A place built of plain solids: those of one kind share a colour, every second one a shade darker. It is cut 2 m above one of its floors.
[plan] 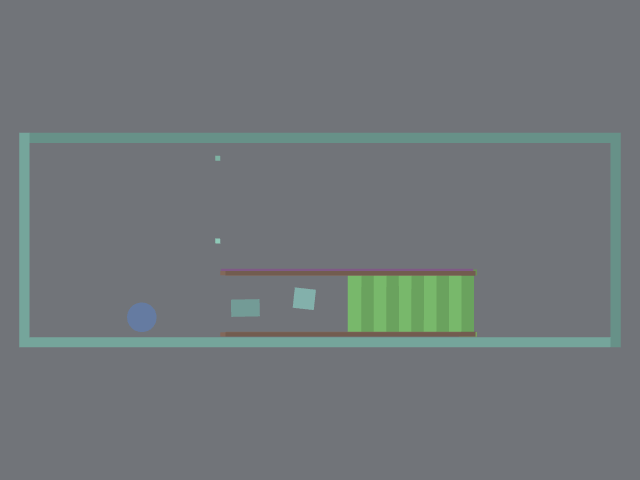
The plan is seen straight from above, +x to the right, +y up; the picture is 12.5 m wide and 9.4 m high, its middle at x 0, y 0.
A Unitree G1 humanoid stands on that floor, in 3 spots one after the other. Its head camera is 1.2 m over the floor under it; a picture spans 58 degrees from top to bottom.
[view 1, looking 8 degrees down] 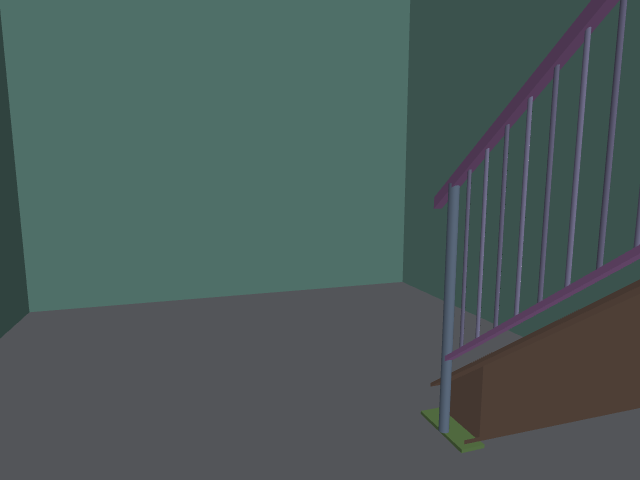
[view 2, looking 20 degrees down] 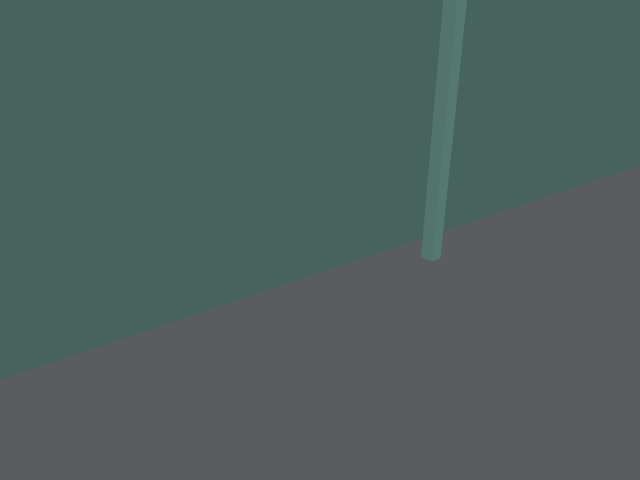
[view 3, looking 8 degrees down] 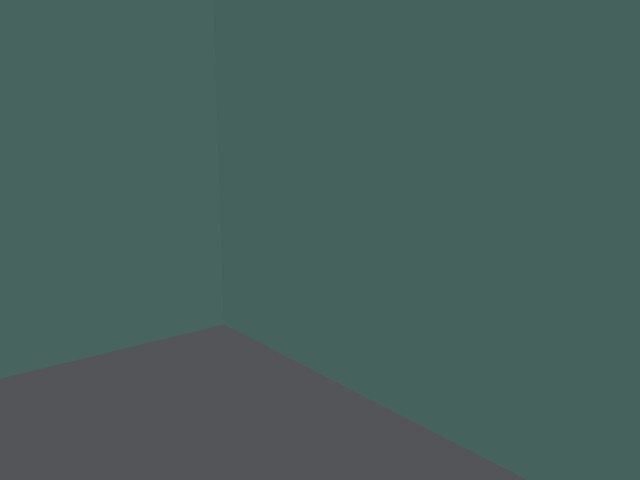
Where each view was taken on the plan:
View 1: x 1.25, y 0.56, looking -18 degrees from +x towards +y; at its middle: wall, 4.72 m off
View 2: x -4.46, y -0.16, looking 51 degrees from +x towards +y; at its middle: wall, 2.82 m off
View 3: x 4.01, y -1.25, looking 49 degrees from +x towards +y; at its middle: wall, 2.58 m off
